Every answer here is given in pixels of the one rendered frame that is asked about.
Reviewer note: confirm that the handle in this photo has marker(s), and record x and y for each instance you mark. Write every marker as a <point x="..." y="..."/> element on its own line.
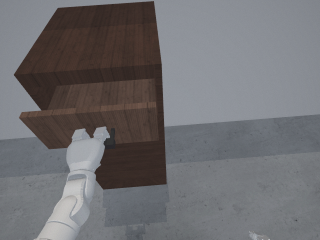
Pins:
<point x="110" y="143"/>

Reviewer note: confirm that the right robot hand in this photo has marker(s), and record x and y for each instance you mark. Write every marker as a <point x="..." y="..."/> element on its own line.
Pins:
<point x="257" y="236"/>

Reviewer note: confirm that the cabinet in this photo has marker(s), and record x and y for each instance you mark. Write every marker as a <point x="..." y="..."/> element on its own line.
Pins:
<point x="97" y="44"/>

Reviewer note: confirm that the drawer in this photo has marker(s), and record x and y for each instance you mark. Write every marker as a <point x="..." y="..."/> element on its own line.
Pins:
<point x="128" y="106"/>

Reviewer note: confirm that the robot left forearm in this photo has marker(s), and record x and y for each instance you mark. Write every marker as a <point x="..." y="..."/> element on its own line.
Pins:
<point x="72" y="211"/>

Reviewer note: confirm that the left robot hand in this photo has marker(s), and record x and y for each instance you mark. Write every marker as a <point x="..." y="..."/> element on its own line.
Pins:
<point x="85" y="153"/>

